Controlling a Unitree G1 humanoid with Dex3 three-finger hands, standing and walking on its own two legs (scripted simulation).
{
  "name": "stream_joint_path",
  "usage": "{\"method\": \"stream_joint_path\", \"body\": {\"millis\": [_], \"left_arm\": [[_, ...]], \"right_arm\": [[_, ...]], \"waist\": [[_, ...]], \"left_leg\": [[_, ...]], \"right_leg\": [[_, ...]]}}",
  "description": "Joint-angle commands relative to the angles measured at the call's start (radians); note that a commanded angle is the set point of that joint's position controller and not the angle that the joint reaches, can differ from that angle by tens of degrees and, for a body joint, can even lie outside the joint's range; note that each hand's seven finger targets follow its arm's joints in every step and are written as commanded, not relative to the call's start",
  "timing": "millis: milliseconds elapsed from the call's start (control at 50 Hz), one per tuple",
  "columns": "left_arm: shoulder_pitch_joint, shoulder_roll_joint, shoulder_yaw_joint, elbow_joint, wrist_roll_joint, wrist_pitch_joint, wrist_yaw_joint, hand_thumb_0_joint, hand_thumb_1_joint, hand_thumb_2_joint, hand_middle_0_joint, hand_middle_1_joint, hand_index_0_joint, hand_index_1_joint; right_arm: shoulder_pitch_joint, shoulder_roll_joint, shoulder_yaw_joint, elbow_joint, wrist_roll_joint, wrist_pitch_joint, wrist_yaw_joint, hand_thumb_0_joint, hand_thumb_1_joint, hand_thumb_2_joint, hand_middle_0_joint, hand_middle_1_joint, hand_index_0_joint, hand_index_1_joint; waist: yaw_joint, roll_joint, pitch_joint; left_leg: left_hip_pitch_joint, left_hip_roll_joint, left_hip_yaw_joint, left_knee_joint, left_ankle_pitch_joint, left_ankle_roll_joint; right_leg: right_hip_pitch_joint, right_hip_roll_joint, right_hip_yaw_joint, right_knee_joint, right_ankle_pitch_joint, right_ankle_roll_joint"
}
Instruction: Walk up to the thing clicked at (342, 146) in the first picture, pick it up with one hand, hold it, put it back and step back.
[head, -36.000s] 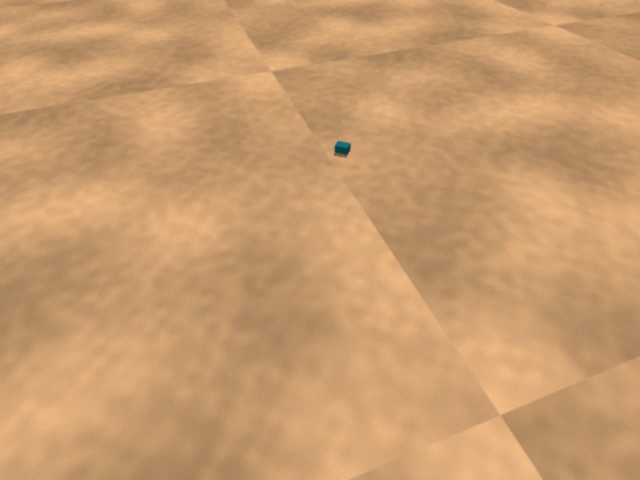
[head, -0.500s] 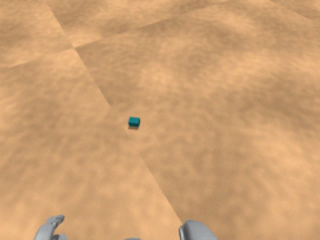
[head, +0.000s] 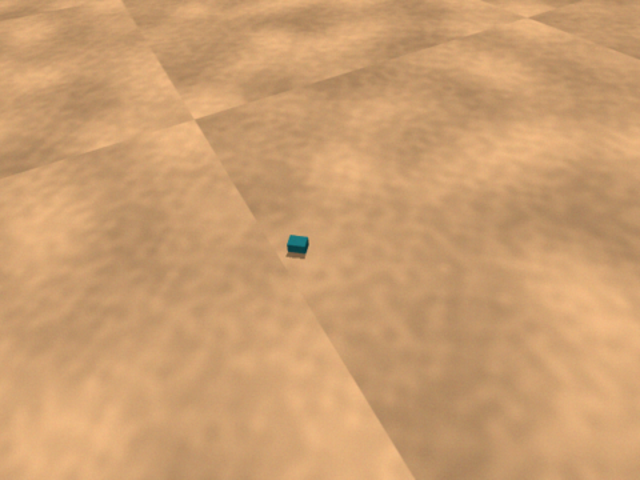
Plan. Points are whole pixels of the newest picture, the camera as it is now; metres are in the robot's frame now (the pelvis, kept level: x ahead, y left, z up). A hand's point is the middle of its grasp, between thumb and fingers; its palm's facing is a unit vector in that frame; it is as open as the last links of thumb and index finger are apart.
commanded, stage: step back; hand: left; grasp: from above
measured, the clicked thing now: (298, 244) +1.10 +0.19 -0.73
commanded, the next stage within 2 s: stand in 0.86 s
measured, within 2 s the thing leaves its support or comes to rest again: neither
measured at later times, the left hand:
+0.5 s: hand out of the picture +0.08 +0.27 -0.14, palm faces +0.02 -0.93 -0.36, open 7.4 cm
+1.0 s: hand (150, 477) +0.16 +0.27 -0.13, palm faces -0.03 -0.94 -0.34, open 7.4 cm
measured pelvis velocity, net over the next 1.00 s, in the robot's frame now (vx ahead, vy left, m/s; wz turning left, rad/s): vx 0.06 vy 0.02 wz -0.03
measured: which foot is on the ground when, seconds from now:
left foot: down 0.00-1.00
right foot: down 0.00-1.00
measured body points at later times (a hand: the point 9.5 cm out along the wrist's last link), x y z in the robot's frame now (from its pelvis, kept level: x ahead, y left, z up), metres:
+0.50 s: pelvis +0.02 +0.01 +0.01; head +0.03 +0.00 +0.46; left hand +0.08 +0.32 -0.12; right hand +0.10 -0.31 -0.12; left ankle +0.07 +0.14 -0.72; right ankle +0.02 -0.12 -0.72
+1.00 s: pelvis +0.06 +0.02 +0.02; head +0.07 +0.02 +0.47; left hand +0.16 +0.32 -0.11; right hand +0.18 -0.27 -0.10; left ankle +0.07 +0.14 -0.72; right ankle +0.02 -0.12 -0.72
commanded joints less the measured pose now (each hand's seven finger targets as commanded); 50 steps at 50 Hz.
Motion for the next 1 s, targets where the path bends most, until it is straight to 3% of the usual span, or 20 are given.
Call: {"method": "stream_joint_path", "body": {"millis": [0,20,60,80,140,200,240,260,340,400,440,460,480,500,520,580,640,700,820,980], "left_arm": [[-0.098,0.152,0.021,-0.078,-0.033,-0.017,0.009,0.0,0.9,0.9,-0.2,-0.3,-0.2,-0.3],[-0.132,0.234,0.045,-0.069,-0.021,-0.02,0.011,0.0,0.9,0.9,-0.2,-0.3,-0.2,-0.3],[-0.079,0.193,0.037,-0.047,-0.035,-0.023,-0.002,0.0,0.9,0.9,-0.2,-0.3,-0.2,-0.3],[-0.063,0.197,0.035,-0.034,-0.033,-0.028,-0.005,0.0,0.9,0.9,-0.2,-0.3,-0.2,-0.3],[-0.055,0.19,0.044,-0.004,-0.026,-0.035,-0.01,0.0,0.9,0.9,-0.2,-0.3,-0.2,-0.3],[0.03,0.176,0.049,0.043,-0.015,-0.051,0.005,0.0,0.9,0.9,-0.2,-0.3,-0.2,-0.3],[0.059,0.324,0.082,0.043,-0.003,-0.062,0.015,0.0,0.9,0.9,-0.2,-0.3,-0.2,-0.3],[-0.013,0.327,0.086,0.005,-0.004,-0.066,0.015,0.0,0.9,0.9,-0.2,-0.3,-0.2,-0.3],[-0.08,0.248,0.061,-0.011,-0.015,-0.076,0.017,0.0,0.9,0.9,-0.2,-0.3,-0.2,-0.3],[-0.115,0.24,0.047,-0.016,-0.021,-0.065,0.01,0.0,0.9,0.9,-0.2,-0.3,-0.2,-0.3],[-0.135,0.217,0.028,-0.026,-0.027,-0.052,0.008,0.0,0.9,0.9,-0.2,-0.3,-0.2,-0.3],[-0.116,0.185,0.014,-0.025,-0.03,-0.048,0.008,0.0,0.9,0.9,-0.2,-0.3,-0.2,-0.3],[-0.102,0.145,-0.002,-0.024,-0.041,-0.044,0.008,0.0,0.9,0.9,-0.2,-0.3,-0.2,-0.3],[-0.088,0.136,-0.004,-0.007,-0.056,-0.034,0.01,0.0,0.9,0.9,-0.2,-0.3,-0.2,-0.3],[-0.09,0.171,0.008,0.018,-0.053,-0.031,0.013,0.0,0.9,0.9,-0.2,-0.3,-0.2,-0.3],[-0.072,0.18,0.002,0.054,-0.044,-0.048,0.017,0.0,0.9,0.9,-0.2,-0.3,-0.2,-0.3],[-0.103,0.212,0.007,0.065,-0.046,-0.054,0.02,0.0,0.9,0.9,-0.2,-0.3,-0.2,-0.3],[-0.124,0.198,0.0,0.077,-0.047,-0.052,0.025,0.0,0.9,0.9,-0.2,-0.3,-0.2,-0.3],[-0.157,0.193,-0.005,0.093,-0.042,-0.049,0.028,0.0,0.9,0.9,-0.2,-0.3,-0.2,-0.3],[-0.175,0.167,-0.025,0.128,-0.044,-0.045,0.023,0.0,0.9,0.9,-0.2,-0.3,-0.2,-0.3]], "right_arm": [[-0.006,-0.287,-0.064,-0.066,-0.018,-0.068,-0.014,0.0,-0.9,-0.9,0.2,0.3,0.2,0.3],[-0.038,-0.315,-0.072,-0.078,-0.011,-0.073,-0.01,0.0,-0.9,-0.9,0.2,0.3,0.2,0.3],[-0.099,-0.226,-0.04,-0.081,-0.016,-0.087,-0.016,0.0,-0.9,-0.9,0.2,0.3,0.2,0.3],[-0.096,-0.233,-0.045,-0.078,-0.016,-0.087,-0.017,0.0,-0.9,-0.9,0.2,0.3,0.2,0.3],[-0.084,-0.23,-0.05,-0.074,-0.02,-0.073,-0.008,0.0,-0.9,-0.9,0.2,0.3,0.2,0.3],[-0.11,-0.171,-0.03,-0.086,0.0,-0.052,-0.007,0.0,-0.9,-0.9,0.2,0.3,0.2,0.3],[-0.115,-0.124,-0.019,-0.099,0.006,-0.05,-0.017,0.0,-0.9,-0.9,0.2,0.3,0.2,0.3],[-0.081,-0.173,-0.032,-0.084,-0.002,-0.053,-0.023,0.0,-0.9,-0.9,0.2,0.3,0.2,0.3],[-0.024,-0.157,-0.031,-0.038,0.004,-0.067,-0.011,0.0,-0.9,-0.9,0.2,0.3,0.2,0.3],[-0.018,-0.131,-0.029,-0.026,-0.002,-0.068,-0.005,0.0,-0.9,-0.9,0.2,0.3,0.2,0.3],[-0.001,-0.129,-0.036,-0.004,-0.005,-0.073,-0.012,0.0,-0.9,-0.9,0.2,0.3,0.2,0.3],[-0.008,-0.14,-0.039,-0.005,-0.009,-0.077,-0.019,0.0,-0.9,-0.9,0.2,0.3,0.2,0.3],[-0.027,-0.177,-0.043,-0.012,-0.015,-0.082,-0.026,0.0,-0.9,-0.9,0.2,0.3,0.2,0.3],[-0.096,-0.22,-0.039,-0.033,-0.008,-0.085,-0.026,0.0,-0.9,-0.9,0.2,0.3,0.2,0.3],[-0.124,-0.239,-0.038,-0.03,0.002,-0.082,-0.022,0.0,-0.9,-0.9,0.2,0.3,0.2,0.3],[-0.193,-0.18,-0.014,-0.021,0.006,-0.075,-0.021,0.0,-0.9,-0.9,0.2,0.3,0.2,0.3],[-0.169,-0.161,-0.007,0.008,0.011,-0.074,-0.024,0.0,-0.9,-0.9,0.2,0.3,0.2,0.3],[-0.188,-0.163,-0.011,0.024,0.015,-0.072,-0.025,0.0,-0.9,-0.9,0.2,0.3,0.2,0.3],[-0.236,-0.144,-0.009,0.043,0.015,-0.064,-0.024,0.0,-0.9,-0.9,0.2,0.3,0.2,0.3],[-0.247,-0.152,0.007,0.062,0.024,-0.074,-0.019,0.0,-0.9,-0.9,0.2,0.3,0.2,0.3]], "waist": [[-0.059,0.18,-0.043],[-0.066,0.104,0.011],[-0.014,0.07,0.022],[-0.019,0.123,0.019],[-0.039,0.172,-0.003],[0.025,0.087,-0.042],[0.057,-0.202,-0.029],[0.025,-0.124,0.024],[-0.01,-0.11,0.008],[-0.023,-0.166,-0.027],[-0.05,-0.112,-0.065],[-0.055,-0.07,-0.087],[-0.04,0.035,-0.11],[-0.011,0.106,-0.114],[-0.01,0.085,-0.097],[0.01,0.094,-0.093],[-0.021,0.044,-0.128],[-0.023,0.032,-0.16],[-0.026,-0.007,-0.153],[-0.028,-0.006,-0.165]], "left_leg": [[0.114,0.326,-0.538,-0.437,-0.451,0.182],[-0.043,0.362,-0.557,-0.458,-0.49,0.245],[0.002,0.261,-0.37,-0.4,-0.292,0.188],[0.012,0.241,-0.315,-0.383,-0.251,0.176],[-0.077,0.212,-0.247,-0.365,-0.221,0.163],[-0.201,0.146,-0.127,-0.173,-0.158,0.097],[-0.352,-0.039,-0.041,0.208,-0.2,0.032],[-0.329,0.023,-0.094,0.284,-0.181,0.02],[-0.2,0.059,-0.07,0.19,-0.064,0.015],[-0.043,0.04,0.04,0.007,-0.012,0.008],[0.102,0.016,0.065,-0.162,0.144,0.013],[0.169,0.047,0.017,-0.21,0.219,0.027],[0.172,0.18,-0.158,-0.252,0.258,0.062],[0.069,0.292,-0.302,-0.312,0.12,0.142],[-0.023,0.307,-0.286,-0.296,0.115,0.187],[-0.018,0.189,-0.121,-0.218,0.294,0.081],[0.052,0.138,-0.045,-0.17,0.412,0.049],[0.106,0.154,-0.038,-0.171,0.516,0.062],[0.121,0.152,-0.014,-0.204,0.46,0.055],[0.211,0.164,-0.032,-0.274,0.564,0.045]], "right_leg": [[-0.282,0.053,-0.002,0.089,-0.219,-0.017],[-0.194,0.02,0.084,0.196,-0.233,-0.021],[-0.181,0.002,0.103,0.172,-0.125,-0.023],[-0.168,0.0,0.069,0.124,-0.115,-0.025],[-0.004,0.045,0.008,-0.008,-0.121,-0.012],[0.267,0.074,-0.002,-0.275,0.032,-0.028],[0.218,-0.265,0.552,-0.495,-0.438,-0.177],[0.133,-0.347,0.603,-0.484,-0.412,-0.242],[0.07,-0.218,0.313,-0.402,-0.069,-0.183],[0.01,-0.172,0.191,-0.337,0.086,-0.159],[-0.029,-0.134,0.13,-0.22,0.195,-0.118],[-0.056,-0.104,0.096,-0.154,0.262,-0.088],[-0.084,-0.037,0.056,-0.083,0.224,-0.043],[-0.041,0.035,0.014,-0.048,-0.024,-0.014],[0.071,0.03,0.026,-0.068,-0.109,-0.019],[0.151,-0.016,0.074,-0.227,0.15,-0.034],[0.166,-0.058,0.112,-0.233,0.352,-0.038],[0.179,-0.05,0.084,-0.243,0.402,-0.027],[0.189,-0.058,0.094,-0.275,0.413,-0.023],[0.231,-0.07,0.082,-0.359,0.437,0.002]]}}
